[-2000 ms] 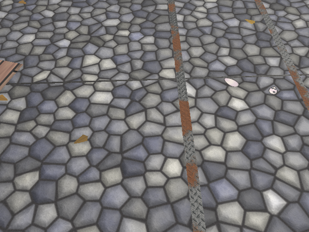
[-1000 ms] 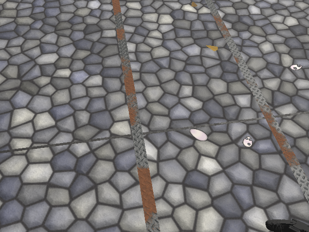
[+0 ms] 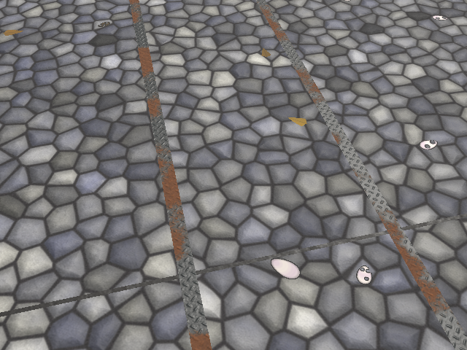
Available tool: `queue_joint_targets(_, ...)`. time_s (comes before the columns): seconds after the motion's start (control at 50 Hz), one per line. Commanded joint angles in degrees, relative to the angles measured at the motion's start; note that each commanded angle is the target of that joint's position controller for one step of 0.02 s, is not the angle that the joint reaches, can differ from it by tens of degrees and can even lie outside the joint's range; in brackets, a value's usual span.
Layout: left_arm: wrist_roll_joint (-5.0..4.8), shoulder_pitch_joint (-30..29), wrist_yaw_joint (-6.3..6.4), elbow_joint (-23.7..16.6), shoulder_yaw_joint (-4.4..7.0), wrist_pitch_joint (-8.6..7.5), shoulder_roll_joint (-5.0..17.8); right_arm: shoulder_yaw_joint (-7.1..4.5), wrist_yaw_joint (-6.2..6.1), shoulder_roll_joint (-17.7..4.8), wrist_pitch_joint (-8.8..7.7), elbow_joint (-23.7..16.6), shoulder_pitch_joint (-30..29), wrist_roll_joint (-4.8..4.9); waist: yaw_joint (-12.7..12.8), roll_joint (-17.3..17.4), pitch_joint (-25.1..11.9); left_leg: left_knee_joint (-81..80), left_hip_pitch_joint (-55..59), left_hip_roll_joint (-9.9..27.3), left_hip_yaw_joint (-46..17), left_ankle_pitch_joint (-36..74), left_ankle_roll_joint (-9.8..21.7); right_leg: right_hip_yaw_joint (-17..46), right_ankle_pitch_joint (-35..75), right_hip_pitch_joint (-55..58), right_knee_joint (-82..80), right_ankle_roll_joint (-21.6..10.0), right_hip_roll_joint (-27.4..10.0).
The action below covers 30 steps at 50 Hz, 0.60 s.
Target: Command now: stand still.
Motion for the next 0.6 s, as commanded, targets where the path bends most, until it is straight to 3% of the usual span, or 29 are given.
queue_joint_targets(0.02,0.0,-1.3,0.31,-0.9,1.18,-0.36,6.5,-0.95,-0.27,-6.2,-0.66,-1.0,1.6,-0.06,0.2,0.0,-2.3,-5.9,-6.5,2.5,-2.4,10.0,0.6,2.5,13.9,6.8,-2.9,-2.0,-2.5)
queue_joint_targets(0.42,-0.09,0.8,0.73,6.0,0.26,-0.17,5.4,-0.02,-0.5,-3.4,-1.49,2.0,7.1,-0.08,0.8,0.5,-0.3,-8.0,-8.3,2.2,-2.3,5.8,0.9,2.1,8.6,5.1,-4.7,-1.4,-1.9)
queue_joint_targets(0.46,-0.33,1.8,0.8,6.8,0.19,-0.07,5.0,-0.47,-0.76,-4.4,-1.26,2.7,9.0,0.37,0.5,2.2,-0.4,-9.9,-8.5,2.4,-3.5,-8.4,2.4,-0.7,-5.1,3.4,-2.0,-1.4,0.7)
queue_joint_targets(0.48,-0.53,1.6,0.79,6.6,0.35,-0.24,5.1,-1.15,-1.0,-6.4,-1.14,2.1,8.7,0.74,0.1,4.5,1.3,-11.7,-9.0,4.3,-6.7,-17.6,4.4,-2.9,-12.9,-0.4,1.5,-1.4,2.5)
queue_joint_targets(0.52,-0.58,-1.9,0.11,4.5,0.29,-1.65,4.6,-2.62,-1.22,-10.1,-1.67,1.5,10.4,1.44,-1.5,10.1,5.7,-18.9,-8.3,14.8,-20.1,-29.1,10.4,-4.4,-12.6,-10.1,13.3,-1.9,1.7)
queue_joint_targets(0.54,-0.89,-2.9,-0.43,3.7,0.25,-2.53,4.2,-3.06,-1.28,-10.5,-2.29,1.4,10.6,1.53,-1.7,10.2,7.9,-20.8,-7.8,19.2,-24.8,-27.9,12.9,-2.6,-11.7,-14.4,18.2,-2.5,-1.1)
queue_joint_targets(0.56,-1.37,-3.6,-0.92,3.2,0.46,-3.21,4.5,-2.99,-1.18,-9.3,-2.97,1.3,10.9,1.16,-1.8,9.3,9.2,-21.1,-4.7,20.9,-26.4,-23.7,13.9,-0.9,-14.4,-19.8,22.3,-3.0,-3.0)
queue_joint_targets(0.6,-2.15,-3.3,-1.74,2.7,0.52,-4.48,4.4,-2.96,-0.75,-7.7,-3.84,0.6,10.3,1.62,-1.0,7.1,9.0,-19.2,1.2,19.5,-22.8,-15.5,12.2,0.4,-15.6,-23.9,19.6,-3.9,-5.5)
Keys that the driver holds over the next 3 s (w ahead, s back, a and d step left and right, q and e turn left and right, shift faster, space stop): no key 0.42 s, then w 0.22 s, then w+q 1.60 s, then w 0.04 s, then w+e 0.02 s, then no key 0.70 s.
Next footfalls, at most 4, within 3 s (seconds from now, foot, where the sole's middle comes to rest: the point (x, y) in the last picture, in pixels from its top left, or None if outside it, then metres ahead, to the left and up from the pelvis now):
1.22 left None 0.43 0.12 -0.77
1.70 right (221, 268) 0.77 0.06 -0.77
2.22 left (100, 266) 0.78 0.44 -0.77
2.66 right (96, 195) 1.07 0.51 -0.77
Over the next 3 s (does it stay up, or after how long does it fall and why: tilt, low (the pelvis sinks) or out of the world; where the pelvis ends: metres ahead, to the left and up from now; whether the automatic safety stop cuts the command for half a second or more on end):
stays up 0.91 0.48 -0.01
